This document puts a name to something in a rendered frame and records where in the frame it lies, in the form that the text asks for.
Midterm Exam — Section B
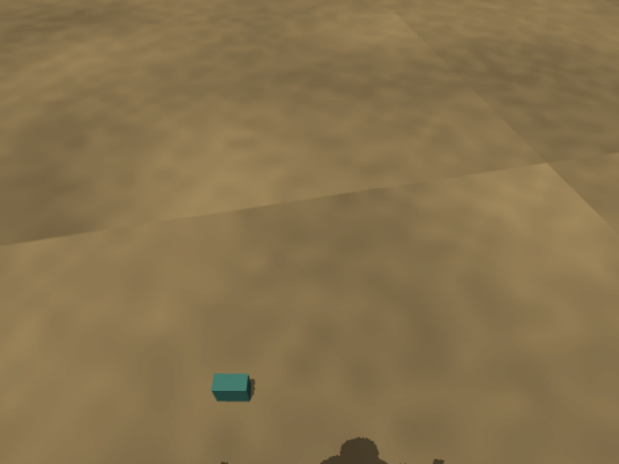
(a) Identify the carton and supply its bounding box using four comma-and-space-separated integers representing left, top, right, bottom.
211, 374, 251, 401

